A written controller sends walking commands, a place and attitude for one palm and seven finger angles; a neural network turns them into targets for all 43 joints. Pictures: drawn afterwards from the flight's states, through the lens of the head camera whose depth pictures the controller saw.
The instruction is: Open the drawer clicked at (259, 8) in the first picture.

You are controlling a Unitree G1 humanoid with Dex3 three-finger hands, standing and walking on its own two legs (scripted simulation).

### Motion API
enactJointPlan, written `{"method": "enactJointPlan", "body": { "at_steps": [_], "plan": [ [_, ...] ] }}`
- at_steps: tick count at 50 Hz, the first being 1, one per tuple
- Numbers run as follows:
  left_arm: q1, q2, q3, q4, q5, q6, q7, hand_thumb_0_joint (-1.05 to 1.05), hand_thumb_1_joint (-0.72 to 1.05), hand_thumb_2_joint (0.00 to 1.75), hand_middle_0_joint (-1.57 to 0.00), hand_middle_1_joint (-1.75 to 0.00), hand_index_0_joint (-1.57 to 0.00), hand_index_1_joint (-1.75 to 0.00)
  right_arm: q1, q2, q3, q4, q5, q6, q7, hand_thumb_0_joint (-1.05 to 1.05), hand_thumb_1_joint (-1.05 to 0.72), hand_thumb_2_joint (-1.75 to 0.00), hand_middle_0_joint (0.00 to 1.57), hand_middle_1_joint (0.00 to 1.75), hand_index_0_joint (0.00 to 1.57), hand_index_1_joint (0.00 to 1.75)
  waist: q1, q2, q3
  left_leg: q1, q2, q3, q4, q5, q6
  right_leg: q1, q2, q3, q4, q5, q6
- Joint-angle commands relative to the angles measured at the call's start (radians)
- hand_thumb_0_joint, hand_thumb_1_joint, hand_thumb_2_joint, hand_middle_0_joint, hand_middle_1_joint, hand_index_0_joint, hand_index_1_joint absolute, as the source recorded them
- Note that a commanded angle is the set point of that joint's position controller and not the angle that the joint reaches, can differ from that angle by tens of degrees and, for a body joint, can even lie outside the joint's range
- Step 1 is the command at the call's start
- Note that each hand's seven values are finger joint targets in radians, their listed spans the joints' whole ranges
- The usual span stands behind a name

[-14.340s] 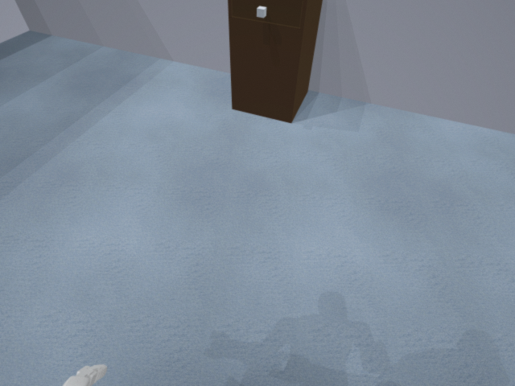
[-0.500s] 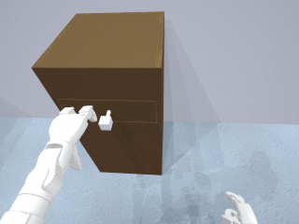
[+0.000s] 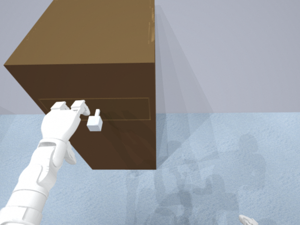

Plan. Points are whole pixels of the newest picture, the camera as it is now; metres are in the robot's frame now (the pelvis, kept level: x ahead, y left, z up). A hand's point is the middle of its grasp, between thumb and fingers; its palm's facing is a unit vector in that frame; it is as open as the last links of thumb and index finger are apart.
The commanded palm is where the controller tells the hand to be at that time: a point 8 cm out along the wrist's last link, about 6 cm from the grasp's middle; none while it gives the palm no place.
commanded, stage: move the hooked fingers above the handle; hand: left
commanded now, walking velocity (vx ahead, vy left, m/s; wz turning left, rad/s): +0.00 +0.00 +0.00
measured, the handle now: (96, 119) +0.47 +0.24 -0.08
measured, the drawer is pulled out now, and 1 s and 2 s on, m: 0.00 0.00 0.00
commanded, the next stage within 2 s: lower the fingers behind the handle in 1.62 s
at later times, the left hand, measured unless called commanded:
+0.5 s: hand (81, 123) +0.39 +0.25 +0.00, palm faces -0.04 -0.04 -1.00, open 13.8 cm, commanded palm +0.37 +0.25 +0.06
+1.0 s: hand (84, 119) +0.43 +0.26 -0.03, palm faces -0.07 -0.03 -1.00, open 13.7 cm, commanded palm +0.41 +0.26 +0.04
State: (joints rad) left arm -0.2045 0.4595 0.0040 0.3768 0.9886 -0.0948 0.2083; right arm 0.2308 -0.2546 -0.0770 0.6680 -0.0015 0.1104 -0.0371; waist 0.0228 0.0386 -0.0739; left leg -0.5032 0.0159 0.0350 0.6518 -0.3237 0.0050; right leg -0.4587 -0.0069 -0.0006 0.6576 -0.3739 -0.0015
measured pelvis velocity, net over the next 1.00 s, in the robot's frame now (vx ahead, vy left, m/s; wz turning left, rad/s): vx -0.02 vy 0.01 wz -0.03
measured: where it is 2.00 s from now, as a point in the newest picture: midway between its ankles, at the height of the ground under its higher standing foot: outside the picture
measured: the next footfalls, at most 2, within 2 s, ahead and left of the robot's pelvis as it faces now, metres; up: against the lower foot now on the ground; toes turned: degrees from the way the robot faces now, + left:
none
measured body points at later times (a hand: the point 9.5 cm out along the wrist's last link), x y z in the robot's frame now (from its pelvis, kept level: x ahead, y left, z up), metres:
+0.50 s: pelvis -0.01 +0.01 -0.01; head +0.06 +0.00 +0.43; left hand +0.39 +0.25 +0.05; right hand +0.08 -0.26 -0.14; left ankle -0.01 +0.12 -0.72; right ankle -0.03 -0.12 -0.72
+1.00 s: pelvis -0.02 +0.01 -0.03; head +0.08 +0.00 +0.41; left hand +0.42 +0.26 +0.03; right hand +0.00 -0.28 -0.16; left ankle -0.01 +0.12 -0.72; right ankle -0.03 -0.12 -0.72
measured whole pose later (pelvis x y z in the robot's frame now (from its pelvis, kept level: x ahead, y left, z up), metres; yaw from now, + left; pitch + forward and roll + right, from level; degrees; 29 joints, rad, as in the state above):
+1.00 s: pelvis -0.02 +0.01 -0.03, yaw -2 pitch +20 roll -1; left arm -0.63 0.51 0.05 0.98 1.10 -0.11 0.36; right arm 0.33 -0.26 -0.08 0.71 -0.01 0.13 -0.02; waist -0.09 0.04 -0.15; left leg -0.82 0.04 0.04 0.86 -0.38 0.02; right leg -0.77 0.02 0.01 0.83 -0.40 0.01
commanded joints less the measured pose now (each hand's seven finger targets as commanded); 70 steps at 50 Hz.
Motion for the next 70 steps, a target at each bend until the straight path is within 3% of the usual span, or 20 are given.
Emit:
{"method": "enactJointPlan", "body": {
  "at_steps": [1, 3, 6, 7, 10, 16, 18, 20, 26, 28, 33, 39, 42, 46, 48, 54, 58, 62, 65, 70],
  "plan": [
    [-0.338, 0.228, 0.113, -0.132, 0.014, 0.016, 0.088, 0.0, -0.5, 0.3, -0.3, -1.2, -0.3, -1.2, -0.018, -0.118, -0.037, -0.103, 0.005, -0.035, -0.006, 0.0, -0.9, -0.9, 0.2, 0.3, 0.2, 0.3, -0.01, -0.011, -0.306, 0.197, -0.043, -0.001, -0.003, 0.402, 0.032, 0.058, 0.047, -0.03, -0.03, 0.41, -0.031],
    [-0.382, 0.251, 0.119, -0.063, 0.023, 0.043, 0.094, 0.0, -0.5, 0.3, -0.3, -1.2, -0.3, -1.2, -0.009, -0.126, -0.034, -0.096, 0.008, -0.03, -0.01, 0.0, -0.9, -0.9, 0.2, 0.3, 0.2, 0.3, -0.016, -0.027, -0.301, 0.168, -0.045, -0.001, -0.006, 0.355, 0.031, 0.053, 0.048, -0.032, -0.03, 0.366, -0.032],
    [-0.484, 0.202, 0.044, -0.052, 0.04, 0.057, 0.09, 0.0, -0.5, 0.3, -0.3, -1.2, -0.3, -1.2, 0.001, -0.125, -0.036, -0.097, 0.008, -0.03, -0.01, 0.0, -0.9, -0.9, 0.2, 0.3, 0.2, 0.3, -0.032, 0.007, -0.35, 0.203, -0.042, -0.003, 0.005, 0.367, 0.032, 0.021, 0.048, -0.032, -0.022, 0.359, -0.034],
    [-0.471, 0.22, 0.06, -0.042, 0.041, 0.058, 0.087, 0.0, -0.5, 0.3, -0.3, -1.2, -0.3, -1.2, 0.007, -0.126, -0.04, -0.096, 0.006, -0.029, -0.01, 0.0, -0.9, -0.9, 0.2, 0.3, 0.2, 0.3, -0.025, 0.017, -0.378, 0.216, -0.041, -0.002, 0.013, 0.393, 0.032, 0.034, 0.049, -0.029, -0.018, 0.38, -0.036],
    [-0.502, 0.185, 0.019, 0.0, 0.03, 0.047, 0.065, 0.0, -0.5, 0.3, -0.3, -1.2, -0.3, -1.2, 0.02, -0.126, -0.036, -0.099, 0.005, -0.025, -0.014, 0.0, -0.9, -0.9, 0.2, 0.3, 0.2, 0.3, -0.041, 0.006, -0.372, 0.205, -0.042, -0.007, 0.023, 0.384, 0.035, 0.021, 0.05, -0.03, -0.015, 0.377, -0.034],
    [-0.585, 0.208, 0.04, 0.098, 0.057, 0.002, 0.074, 0.0, -0.5, 0.3, -0.3, -1.2, -0.3, -1.2, 0.047, -0.125, -0.034, -0.093, 0.0, -0.015, -0.014, 0.0, -0.9, -0.9, 0.2, 0.3, 0.2, 0.3, -0.045, -0.002, -0.345, 0.16, -0.039, -0.014, 0.041, 0.359, 0.033, -0.038, 0.053, -0.036, 0.006, 0.337, -0.037],
    [-0.581, 0.262, 0.099, 0.135, 0.066, -0.008, 0.093, 0.0, -0.5, 0.3, -0.3, -1.2, -0.3, -1.2, 0.059, -0.129, -0.035, -0.094, -0.003, -0.012, -0.013, 0.0, -0.9, -0.9, 0.2, 0.3, 0.2, 0.3, -0.031, 0.004, -0.357, 0.135, -0.039, -0.018, 0.048, 0.366, 0.03, -0.03, 0.055, -0.039, 0.02, 0.333, -0.043],
    [-0.597, 0.241, 0.085, 0.17, 0.076, -0.01, 0.116, 0.0, -0.5, 0.3, -0.3, -1.2, -0.3, -1.2, 0.068, -0.124, -0.037, -0.094, -0.001, -0.01, -0.01, 0.0, -0.9, -0.9, 0.2, 0.3, 0.2, 0.3, -0.036, 0.006, -0.356, 0.118, -0.039, -0.013, 0.055, 0.345, 0.031, -0.052, 0.056, -0.038, 0.026, 0.321, -0.041],
    [-0.659, 0.254, 0.088, 0.234, 0.094, 0.0, 0.163, 0.0, -0.5, 0.3, -0.3, -1.2, -0.3, -1.2, 0.107, -0.133, -0.048, -0.077, -0.004, -0.007, -0.001, 0.0, -0.9, -0.9, 0.2, 0.3, 0.2, 0.3, -0.053, 0.023, -0.441, 0.11, -0.035, -0.007, 0.088, 0.36, 0.03, -0.069, 0.06, -0.031, 0.049, 0.343, -0.039],
    [-0.693, 0.232, 0.065, 0.269, 0.088, 0.005, 0.164, 0.0, -0.5, 0.3, -0.3, -1.2, -0.3, -1.2, 0.122, -0.136, -0.05, -0.064, -0.005, -0.007, -0.002, 0.0, -0.9, -0.9, 0.2, 0.3, 0.2, 0.3, -0.075, 0.003, -0.438, 0.095, -0.034, -0.01, 0.097, 0.348, 0.032, -0.079, 0.06, -0.031, 0.05, 0.338, -0.037],
    [-0.806, 0.267, 0.059, 0.328, 0.092, -0.003, 0.162, 0.0, -0.5, 0.3, -0.3, -1.2, -0.3, -1.2, 0.15, -0.147, -0.048, -0.042, -0.003, -0.01, -0.012, 0.0, -0.9, -0.9, 0.2, 0.3, 0.2, 0.3, -0.106, -0.017, -0.401, 0.043, -0.033, -0.011, 0.099, 0.269, 0.041, -0.113, 0.056, -0.021, 0.039, 0.284, -0.033],
    [-0.834, 0.354, 0.119, 0.389, 0.107, -0.039, 0.178, 0.0, -0.5, 0.3, -0.3, -1.2, -0.3, -1.2, 0.182, -0.153, -0.048, -0.025, -0.008, -0.011, -0.015, 0.0, -0.9, -0.9, 0.2, 0.3, 0.2, 0.3, -0.099, 0.032, -0.467, -0.002, -0.036, -0.008, 0.139, 0.278, 0.042, -0.129, 0.058, -0.009, 0.075, 0.307, -0.031],
    [-0.787, 0.342, 0.12, 0.403, 0.108, -0.036, 0.187, 0.0, -0.5, 0.3, -0.3, -1.2, -0.3, -1.2, 0.186, -0.151, -0.049, -0.031, -0.012, -0.009, -0.006, 0.0, -0.9, -0.9, 0.2, 0.3, 0.2, 0.3, -0.081, 0.068, -0.493, -0.001, -0.035, -0.004, 0.149, 0.314, 0.036, -0.132, 0.063, -0.017, 0.094, 0.331, -0.036],
    [-0.743, 0.362, 0.137, 0.438, 0.105, -0.013, 0.192, 0.0, -0.5, 0.3, -0.3, -1.2, -0.3, -1.2, 0.192, -0.158, -0.048, -0.033, -0.009, 0.001, 0.0, 0.0, -0.9, -0.9, 0.2, 0.3, 0.2, 0.3, -0.076, 0.025, -0.489, -0.027, -0.033, 0.005, 0.147, 0.313, 0.038, -0.111, 0.066, -0.018, 0.09, 0.345, -0.031],
    [-0.773, 0.34, 0.116, 0.459, 0.099, 0.0, 0.192, 0.0, -0.5, 0.3, -0.3, -1.2, -0.3, -1.2, 0.196, -0.162, -0.047, -0.03, -0.009, 0.004, -0.001, 0.0, -0.9, -0.9, 0.2, 0.3, 0.2, 0.3, -0.098, -0.006, -0.452, -0.046, -0.032, 0.003, 0.141, 0.286, 0.041, -0.116, 0.064, -0.018, 0.076, 0.326, -0.029],
    [-0.89, 0.322, 0.083, 0.333, 0.1, -0.042, 0.19, 0.0, -0.5, 0.3, -0.3, -1.2, -0.3, -1.2, 0.202, -0.159, -0.056, -0.025, -0.01, -0.006, -0.01, 0.0, -0.9, -0.9, 0.2, 0.3, 0.2, 0.3, -0.122, 0.063, -0.52, 0.073, -0.021, -0.019, 0.141, 0.307, 0.039, -0.168, 0.067, -0.021, 0.074, 0.29, -0.03],
    [-0.877, 0.252, 0.043, 0.356, 0.094, -0.046, 0.194, 0.0, -0.5, 0.3, -0.3, -1.2, -0.3, -1.2, 0.203, -0.152, -0.056, -0.011, -0.015, -0.009, -0.006, 0.0, -0.9, -0.9, 0.2, 0.3, 0.2, 0.3, -0.135, 0.069, -0.476, 0.096, -0.016, -0.031, 0.143, 0.32, 0.034, -0.216, 0.07, -0.038, 0.072, 0.259, -0.036],
    [-0.818, 0.261, 0.06, 0.43, 0.102, 0.001, 0.209, 0.0, -0.5, 0.3, -0.3, -1.2, -0.3, -1.2, 0.196, -0.156, -0.05, -0.019, -0.011, -0.003, 0.008, 0.0, -0.9, -0.9, 0.2, 0.3, 0.2, 0.3, -0.11, 0.054, -0.426, 0.068, -0.018, -0.031, 0.124, 0.295, 0.029, -0.22, 0.073, -0.048, 0.068, 0.231, -0.04],
    [-0.776, 0.28, 0.08, 0.447, 0.106, 0.032, 0.209, 0.0, -0.5, 0.3, -0.3, -1.2, -0.3, -1.2, 0.188, -0.155, -0.044, -0.032, -0.01, 0.007, 0.014, 0.0, -0.9, -0.9, 0.2, 0.3, 0.2, 0.3, -0.083, 0.055, -0.448, 0.062, -0.021, -0.02, 0.119, 0.326, 0.028, -0.18, 0.072, -0.047, 0.075, 0.271, -0.042],
    [-0.79, 0.276, 0.066, 0.432, 0.106, 0.043, 0.191, 0.0, -0.5, 0.3, -0.3, -1.2, -0.3, -1.2, 0.179, -0.156, -0.043, -0.049, -0.004, 0.01, 0.008, 0.0, -0.9, -0.9, 0.2, 0.3, 0.2, 0.3, -0.095, 0.012, -0.436, 0.049, -0.022, -0.011, 0.11, 0.303, 0.035, -0.145, 0.068, -0.036, 0.058, 0.282, -0.036]
  ]
}}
